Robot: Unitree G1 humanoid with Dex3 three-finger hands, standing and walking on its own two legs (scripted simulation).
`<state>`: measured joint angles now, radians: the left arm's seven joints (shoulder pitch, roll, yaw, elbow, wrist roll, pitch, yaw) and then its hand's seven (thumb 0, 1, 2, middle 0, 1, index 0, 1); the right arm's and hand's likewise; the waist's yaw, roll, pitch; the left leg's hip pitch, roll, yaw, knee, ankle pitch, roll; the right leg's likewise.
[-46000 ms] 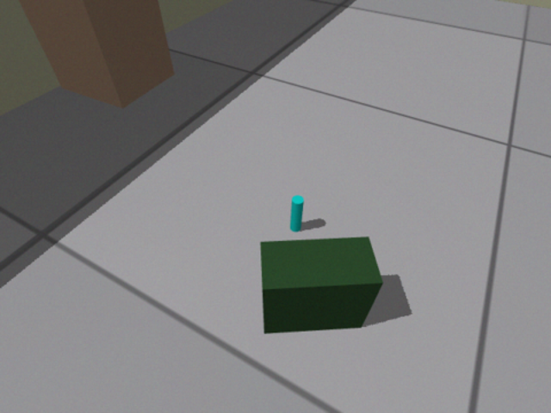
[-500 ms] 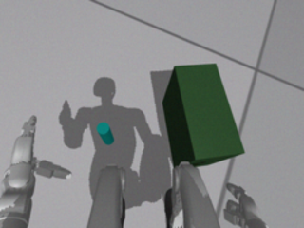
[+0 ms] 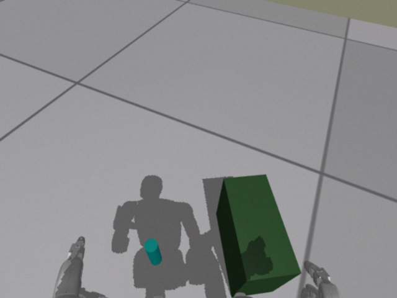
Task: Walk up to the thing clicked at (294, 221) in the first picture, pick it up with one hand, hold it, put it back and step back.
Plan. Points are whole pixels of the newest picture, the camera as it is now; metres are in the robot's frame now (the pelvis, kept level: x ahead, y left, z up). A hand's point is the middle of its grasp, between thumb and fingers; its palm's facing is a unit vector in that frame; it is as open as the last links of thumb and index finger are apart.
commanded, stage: home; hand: left
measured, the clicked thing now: (153, 252) +0.40 +0.17 -0.60
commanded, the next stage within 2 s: stand in 1.84 s
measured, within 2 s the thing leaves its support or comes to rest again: neither
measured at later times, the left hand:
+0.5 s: hand (97, 296) +0.17 +0.19 -0.03, palm faces +0.12 -0.95 -0.29, open 17.6 cm
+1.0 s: hand (100, 297) +0.17 +0.18 -0.03, palm faces +0.11 -0.95 -0.28, open 17.6 cm
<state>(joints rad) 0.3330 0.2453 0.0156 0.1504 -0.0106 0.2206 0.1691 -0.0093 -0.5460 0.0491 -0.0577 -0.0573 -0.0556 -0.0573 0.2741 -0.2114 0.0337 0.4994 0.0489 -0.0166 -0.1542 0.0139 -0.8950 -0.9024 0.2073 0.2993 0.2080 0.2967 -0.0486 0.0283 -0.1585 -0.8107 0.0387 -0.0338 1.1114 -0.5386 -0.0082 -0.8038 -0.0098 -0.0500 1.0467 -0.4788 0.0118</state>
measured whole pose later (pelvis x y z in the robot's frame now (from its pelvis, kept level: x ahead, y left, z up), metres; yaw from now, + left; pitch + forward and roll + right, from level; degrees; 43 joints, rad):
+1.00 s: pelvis +0.00 +0.00 +0.03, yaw +0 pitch +7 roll -2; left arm 0.46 0.20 -0.01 0.03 0.00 0.25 0.14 -0.01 -0.57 0.03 -0.05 -0.05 -0.05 -0.05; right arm 0.28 -0.21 0.03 0.52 0.02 -0.14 -0.17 0.02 -0.90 -0.90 0.21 0.30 0.21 0.30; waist -0.02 0.03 -0.10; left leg -0.59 0.04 -0.03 0.95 -0.48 -0.01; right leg -0.59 -0.01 -0.05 0.89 -0.42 0.01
